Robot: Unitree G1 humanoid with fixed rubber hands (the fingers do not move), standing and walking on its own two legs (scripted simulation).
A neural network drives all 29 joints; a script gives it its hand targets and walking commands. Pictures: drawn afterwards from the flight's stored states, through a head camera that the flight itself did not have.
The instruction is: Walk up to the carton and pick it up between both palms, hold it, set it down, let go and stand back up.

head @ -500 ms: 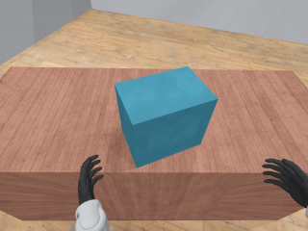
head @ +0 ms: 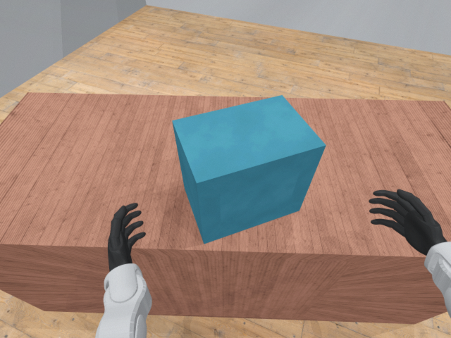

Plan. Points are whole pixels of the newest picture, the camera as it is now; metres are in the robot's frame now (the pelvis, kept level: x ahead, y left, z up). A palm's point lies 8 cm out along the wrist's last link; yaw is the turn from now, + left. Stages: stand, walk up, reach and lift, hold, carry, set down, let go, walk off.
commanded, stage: reach and lift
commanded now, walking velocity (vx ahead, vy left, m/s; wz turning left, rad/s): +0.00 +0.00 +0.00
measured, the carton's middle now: (242, 170) +0.45 +0.04 +0.00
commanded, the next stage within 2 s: none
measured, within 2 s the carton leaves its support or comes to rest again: neither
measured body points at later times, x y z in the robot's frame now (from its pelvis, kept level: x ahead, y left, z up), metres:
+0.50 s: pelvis +0.00 +0.01 +0.00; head +0.02 +0.02 +0.45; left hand +0.27 +0.25 +0.06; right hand +0.38 -0.23 +0.07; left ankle +0.04 +0.16 -0.74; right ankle -0.03 -0.10 -0.74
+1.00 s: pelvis -0.01 -0.01 +0.00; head +0.02 +0.00 +0.45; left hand +0.29 +0.26 +0.10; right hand +0.44 -0.18 +0.11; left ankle +0.04 +0.16 -0.74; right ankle -0.03 -0.10 -0.74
